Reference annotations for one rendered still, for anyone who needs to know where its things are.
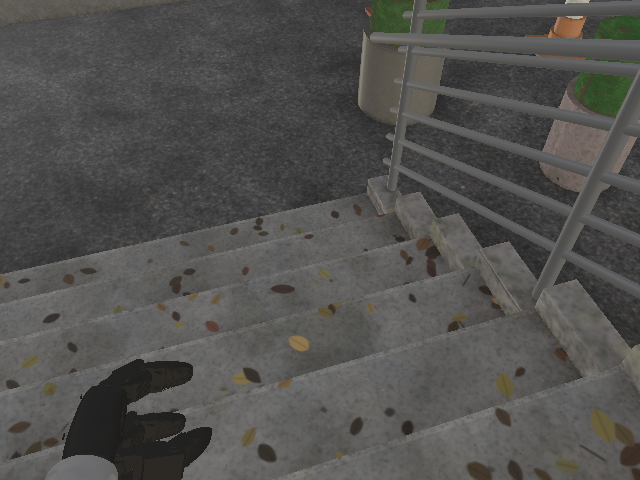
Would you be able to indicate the left robot hand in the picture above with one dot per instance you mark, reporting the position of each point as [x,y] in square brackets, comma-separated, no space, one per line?
[102,428]

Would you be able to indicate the robot left forearm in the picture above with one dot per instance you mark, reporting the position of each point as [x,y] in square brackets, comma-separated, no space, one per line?
[83,467]

